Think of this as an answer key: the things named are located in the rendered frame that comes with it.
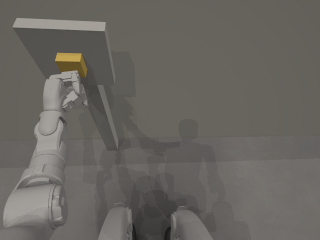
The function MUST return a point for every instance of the panel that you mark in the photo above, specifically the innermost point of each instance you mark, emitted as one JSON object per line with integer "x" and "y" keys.
{"x": 44, "y": 38}

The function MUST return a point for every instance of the button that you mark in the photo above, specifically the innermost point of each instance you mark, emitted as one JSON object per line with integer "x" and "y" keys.
{"x": 71, "y": 62}

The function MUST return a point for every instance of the robot left hand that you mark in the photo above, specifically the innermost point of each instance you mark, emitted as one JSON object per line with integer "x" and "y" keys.
{"x": 57, "y": 98}

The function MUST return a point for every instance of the left robot thigh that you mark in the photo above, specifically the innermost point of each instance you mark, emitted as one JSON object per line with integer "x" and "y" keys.
{"x": 118, "y": 223}

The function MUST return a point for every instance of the left robot forearm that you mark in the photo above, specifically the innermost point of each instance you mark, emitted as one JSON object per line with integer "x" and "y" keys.
{"x": 49, "y": 159}

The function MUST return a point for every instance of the robot left upper arm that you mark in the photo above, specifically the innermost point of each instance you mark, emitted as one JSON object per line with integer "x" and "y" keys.
{"x": 34, "y": 213}

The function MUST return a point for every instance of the robot left shin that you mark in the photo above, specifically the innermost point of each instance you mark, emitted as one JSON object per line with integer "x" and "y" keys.
{"x": 129, "y": 236}

